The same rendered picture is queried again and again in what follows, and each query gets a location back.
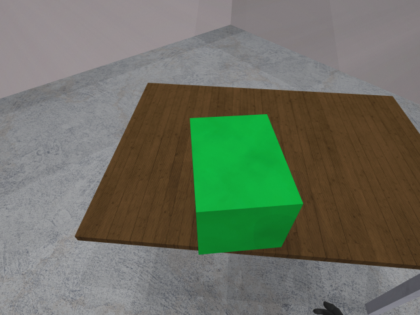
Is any carton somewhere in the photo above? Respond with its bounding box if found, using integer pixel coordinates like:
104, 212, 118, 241
190, 114, 303, 255

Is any table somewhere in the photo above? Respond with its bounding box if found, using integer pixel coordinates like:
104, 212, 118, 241
75, 83, 420, 315

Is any right robot hand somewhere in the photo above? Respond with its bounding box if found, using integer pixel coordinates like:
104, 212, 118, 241
313, 301, 343, 315

